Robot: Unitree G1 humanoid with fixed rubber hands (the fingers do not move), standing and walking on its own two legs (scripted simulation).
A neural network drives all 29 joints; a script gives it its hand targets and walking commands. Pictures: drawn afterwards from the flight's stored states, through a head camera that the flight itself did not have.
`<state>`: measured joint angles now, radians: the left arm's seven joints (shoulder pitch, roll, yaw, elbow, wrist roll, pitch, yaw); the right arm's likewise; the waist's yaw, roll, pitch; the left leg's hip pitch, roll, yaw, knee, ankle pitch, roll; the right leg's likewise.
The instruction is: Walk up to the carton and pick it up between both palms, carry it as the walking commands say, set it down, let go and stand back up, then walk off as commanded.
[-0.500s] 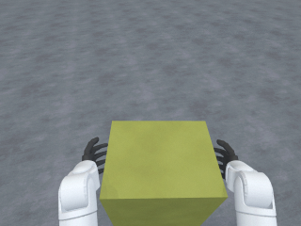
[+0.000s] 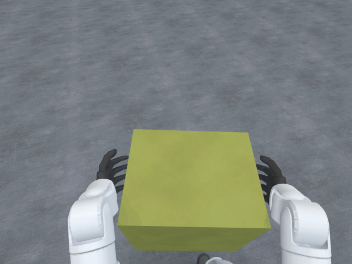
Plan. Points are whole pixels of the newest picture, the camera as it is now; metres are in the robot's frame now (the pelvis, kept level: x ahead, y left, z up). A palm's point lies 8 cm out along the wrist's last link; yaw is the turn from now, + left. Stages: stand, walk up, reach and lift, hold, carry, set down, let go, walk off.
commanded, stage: carry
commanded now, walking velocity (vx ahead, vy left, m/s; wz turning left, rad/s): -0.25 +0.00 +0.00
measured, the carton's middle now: (187, 195) +0.28 -0.01 -0.01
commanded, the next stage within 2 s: none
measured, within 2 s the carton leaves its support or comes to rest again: neither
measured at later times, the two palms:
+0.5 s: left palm out of the picture +0.05 +0.17 +0.08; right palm out of the picture +0.02 -0.18 +0.07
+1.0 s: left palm out of the picture -0.18 +0.24 +0.08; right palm out of the picture -0.18 -0.11 +0.09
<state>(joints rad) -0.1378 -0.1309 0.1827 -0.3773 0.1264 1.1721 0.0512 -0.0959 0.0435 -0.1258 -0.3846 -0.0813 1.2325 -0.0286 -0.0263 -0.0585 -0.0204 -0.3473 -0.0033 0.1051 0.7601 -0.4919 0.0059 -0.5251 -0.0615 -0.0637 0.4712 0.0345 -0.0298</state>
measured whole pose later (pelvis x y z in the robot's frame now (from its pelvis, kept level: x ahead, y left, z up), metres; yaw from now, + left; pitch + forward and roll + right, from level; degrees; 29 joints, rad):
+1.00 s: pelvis -0.43 +0.05 +0.02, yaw -3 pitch +4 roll -4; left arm -0.08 -0.09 0.18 -0.41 0.08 1.16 0.06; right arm -0.05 0.12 -0.13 -0.40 -0.11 1.21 -0.03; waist 0.08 0.01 -0.03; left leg -0.39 0.08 0.06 0.55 -0.22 0.03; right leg -0.53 0.01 -0.03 1.03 -0.44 0.02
